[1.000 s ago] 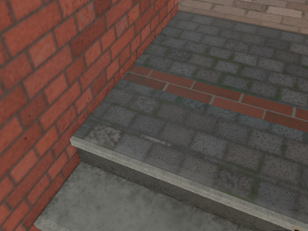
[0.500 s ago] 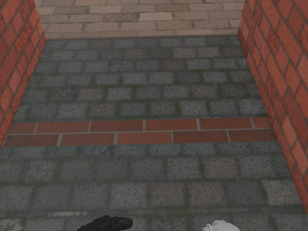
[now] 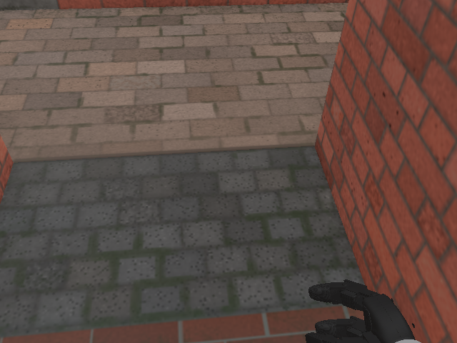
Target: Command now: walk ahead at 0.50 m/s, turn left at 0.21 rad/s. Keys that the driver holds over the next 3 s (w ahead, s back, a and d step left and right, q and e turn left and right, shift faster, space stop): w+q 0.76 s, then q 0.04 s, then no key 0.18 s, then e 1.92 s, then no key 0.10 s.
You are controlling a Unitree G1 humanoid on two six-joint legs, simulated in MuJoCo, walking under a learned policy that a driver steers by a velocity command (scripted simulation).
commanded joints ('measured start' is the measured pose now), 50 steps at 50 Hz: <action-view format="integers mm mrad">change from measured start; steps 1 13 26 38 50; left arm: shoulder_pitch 193 -382 -748 -248 -168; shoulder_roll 193 127 119 195 223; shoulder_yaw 62 52 50 128 134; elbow -9 -209 -417 -224 -132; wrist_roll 70 13 -20 -23 -62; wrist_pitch -7 10 36 10 23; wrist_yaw -13 46 57 142 157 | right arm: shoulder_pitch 255 336 682 353 422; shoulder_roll -171 -162 -230 -161 -204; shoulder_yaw -52 -101 -170 -181 -168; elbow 70 218 293 65 -50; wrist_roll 17 -31 15 142 65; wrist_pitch -23 -163 -133 -86 -26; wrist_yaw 11 -34 -3 -71 -82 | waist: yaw -56 49 -142 -69 -154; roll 79 88 167 109 90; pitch -267 80 222 237 111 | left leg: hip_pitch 760 437 1051 377 956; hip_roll -63 -51 119 106 -10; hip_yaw -269 -348 -571 -255 -78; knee -253 -912 -932 -22 -788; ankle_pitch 309 390 939 173 402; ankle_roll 152 -116 108 -33 -64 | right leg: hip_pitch -165 -824 -534 -90 -78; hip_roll -94 -1 41 -234 -129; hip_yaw -8 -9 -131 -42 -240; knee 401 1393 275 -135 283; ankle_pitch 1417 328 206 165 493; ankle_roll -114 -38 93 -58 5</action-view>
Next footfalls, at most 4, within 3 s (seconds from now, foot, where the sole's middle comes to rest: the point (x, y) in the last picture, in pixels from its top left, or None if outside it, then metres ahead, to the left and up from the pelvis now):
0.56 right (255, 330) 0.53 -0.02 -0.62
1.02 left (122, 305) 0.57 0.34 -0.62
1.44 right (210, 295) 0.62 0.10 -0.62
1.88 left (129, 296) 0.60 0.32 -0.62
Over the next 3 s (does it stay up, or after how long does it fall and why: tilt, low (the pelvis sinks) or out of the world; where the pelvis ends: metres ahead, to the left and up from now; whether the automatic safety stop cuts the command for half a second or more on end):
stays up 0.51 0.22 0.15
